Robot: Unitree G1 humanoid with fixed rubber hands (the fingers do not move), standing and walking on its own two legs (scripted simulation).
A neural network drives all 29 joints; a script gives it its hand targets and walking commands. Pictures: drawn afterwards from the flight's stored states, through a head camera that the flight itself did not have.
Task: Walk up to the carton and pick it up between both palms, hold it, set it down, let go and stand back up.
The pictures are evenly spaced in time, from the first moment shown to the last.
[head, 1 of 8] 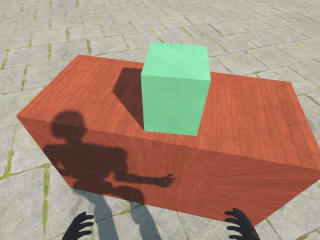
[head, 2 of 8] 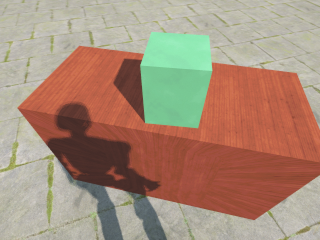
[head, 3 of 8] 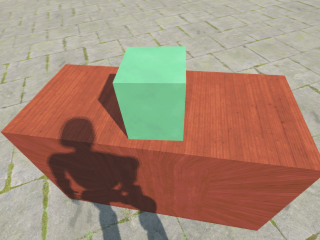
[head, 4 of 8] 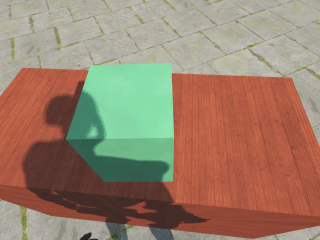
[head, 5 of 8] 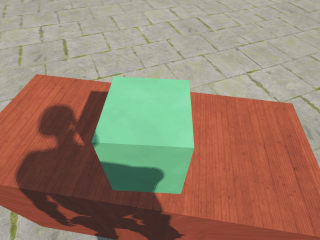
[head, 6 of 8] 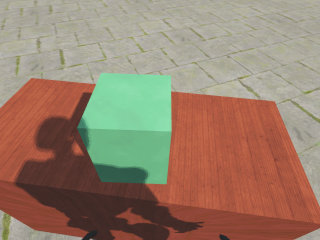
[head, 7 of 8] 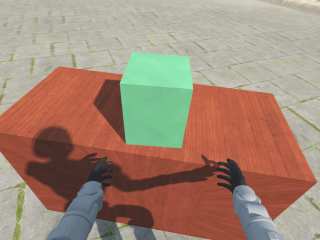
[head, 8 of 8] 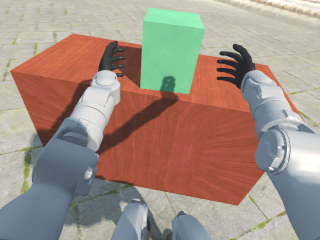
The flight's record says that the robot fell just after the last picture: yes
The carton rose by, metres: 0.00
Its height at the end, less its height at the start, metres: +0.00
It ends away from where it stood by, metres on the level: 0.00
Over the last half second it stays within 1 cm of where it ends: yes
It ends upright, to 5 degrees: yes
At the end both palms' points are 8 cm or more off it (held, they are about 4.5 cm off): yes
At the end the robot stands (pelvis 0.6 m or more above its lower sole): yes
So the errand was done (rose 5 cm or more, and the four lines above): no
